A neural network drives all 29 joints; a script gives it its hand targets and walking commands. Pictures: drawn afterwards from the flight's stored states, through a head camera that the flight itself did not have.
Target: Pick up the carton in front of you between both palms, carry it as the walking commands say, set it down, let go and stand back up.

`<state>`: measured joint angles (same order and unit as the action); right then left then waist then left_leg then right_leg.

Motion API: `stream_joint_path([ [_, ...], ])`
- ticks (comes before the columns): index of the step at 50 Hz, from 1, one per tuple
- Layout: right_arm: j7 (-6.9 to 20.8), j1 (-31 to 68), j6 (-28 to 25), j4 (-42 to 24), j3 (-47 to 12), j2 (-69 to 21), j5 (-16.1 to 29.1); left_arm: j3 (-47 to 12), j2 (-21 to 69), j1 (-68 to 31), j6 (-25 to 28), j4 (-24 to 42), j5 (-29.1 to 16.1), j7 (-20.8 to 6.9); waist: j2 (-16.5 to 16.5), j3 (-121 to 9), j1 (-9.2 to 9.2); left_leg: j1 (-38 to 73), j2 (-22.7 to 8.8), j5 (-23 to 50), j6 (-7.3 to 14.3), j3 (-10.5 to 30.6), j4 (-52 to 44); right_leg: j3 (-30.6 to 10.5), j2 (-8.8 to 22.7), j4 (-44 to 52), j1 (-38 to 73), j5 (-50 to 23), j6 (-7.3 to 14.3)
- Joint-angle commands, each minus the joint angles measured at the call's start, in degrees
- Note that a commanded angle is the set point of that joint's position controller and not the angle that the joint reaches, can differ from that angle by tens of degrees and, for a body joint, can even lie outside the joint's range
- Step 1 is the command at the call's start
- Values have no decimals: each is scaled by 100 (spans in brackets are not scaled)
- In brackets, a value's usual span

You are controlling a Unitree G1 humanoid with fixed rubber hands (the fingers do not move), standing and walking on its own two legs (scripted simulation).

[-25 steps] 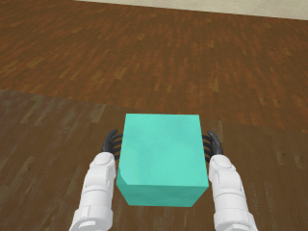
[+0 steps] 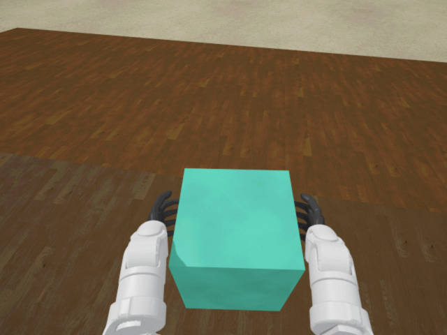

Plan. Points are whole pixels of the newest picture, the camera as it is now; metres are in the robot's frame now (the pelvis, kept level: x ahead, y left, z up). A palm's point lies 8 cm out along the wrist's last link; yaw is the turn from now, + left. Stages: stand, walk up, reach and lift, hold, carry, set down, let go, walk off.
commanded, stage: reach and lift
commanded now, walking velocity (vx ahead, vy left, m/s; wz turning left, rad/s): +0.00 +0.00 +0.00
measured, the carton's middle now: (234, 243) +0.31 +0.00 -0.05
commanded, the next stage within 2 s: hold in 0.70 s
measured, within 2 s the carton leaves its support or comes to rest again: neither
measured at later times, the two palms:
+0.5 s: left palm (157, 221) +0.31 +0.15 +0.04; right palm (315, 224) +0.31 -0.15 +0.04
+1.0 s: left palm (154, 223) +0.30 +0.15 +0.05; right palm (320, 227) +0.30 -0.15 +0.06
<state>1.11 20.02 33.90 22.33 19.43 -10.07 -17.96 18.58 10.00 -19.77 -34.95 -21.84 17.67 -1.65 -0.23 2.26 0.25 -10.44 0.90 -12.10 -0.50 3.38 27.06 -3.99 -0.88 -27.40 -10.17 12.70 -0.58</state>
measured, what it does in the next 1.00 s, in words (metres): stands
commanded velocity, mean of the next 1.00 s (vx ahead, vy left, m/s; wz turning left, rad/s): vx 0.00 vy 0.00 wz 0.00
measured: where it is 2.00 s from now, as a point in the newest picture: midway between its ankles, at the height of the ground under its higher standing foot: outside the picture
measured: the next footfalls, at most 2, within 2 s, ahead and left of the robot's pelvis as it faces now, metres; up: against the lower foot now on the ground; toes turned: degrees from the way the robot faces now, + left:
left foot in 1.80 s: +0.21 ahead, +0.09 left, +0.00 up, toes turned +8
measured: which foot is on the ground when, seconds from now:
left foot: down 0.00-1.00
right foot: down 0.00-1.00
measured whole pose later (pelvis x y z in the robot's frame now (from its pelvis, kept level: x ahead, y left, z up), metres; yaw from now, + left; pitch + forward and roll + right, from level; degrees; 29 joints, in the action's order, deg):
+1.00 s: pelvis +0.01 +0.00 +0.01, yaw +0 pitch -8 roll +0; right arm 0.6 14.6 43.3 12.2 12.5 -8.6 -15.6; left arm 11.5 8.5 -14.2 -44.3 -11.6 15.2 -0.8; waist -0.2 2.4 0.0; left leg -1.8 0.7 -10.3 -0.5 3.6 20.3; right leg -4.0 -0.7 -20.7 -1.5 10.9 -0.5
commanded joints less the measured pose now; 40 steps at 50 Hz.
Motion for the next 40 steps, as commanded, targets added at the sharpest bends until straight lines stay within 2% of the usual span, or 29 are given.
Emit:
stream_joint_path([
  [1,1373,3022,-82,158,-3175,-5372,1192,-3137,5370,-3109,164,-54,-1185,-1274,29,-1563,-2,568,401,145,88,16,-533,38,-423,566,233,-141,121],
  [20,1266,2028,173,-598,-3468,-5214,1402,-3446,5157,-2118,-91,730,-1394,-1177,7,-1638,5,1095,478,1434,16,60,-736,-19,-466,800,782,-1412,24],
  [27,1232,1866,282,-830,-3559,-5177,1475,-3532,5092,-1988,-191,966,-1464,-1166,2,-1561,0,1132,482,1528,15,76,-782,-44,-455,851,871,-1541,8],
  [35,1213,1921,395,-976,-3620,-5133,1517,-3584,5042,-2037,-300,1095,-1503,-1156,-6,-1470,-2,1123,472,1340,24,71,-822,-37,-447,887,873,-1357,4],
  [40,1171,1785,604,-1513,-3977,-5083,1730,-3965,5035,-1900,-508,1622,-1741,-1099,20,-1704,-26,1370,461,1728,-18,115,-884,-55,-449,947,1098,-1710,-11],
])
